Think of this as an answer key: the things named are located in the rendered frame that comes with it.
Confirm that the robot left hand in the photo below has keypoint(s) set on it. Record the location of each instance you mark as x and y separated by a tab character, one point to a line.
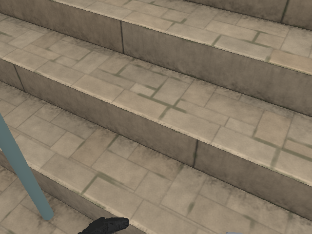
104	225

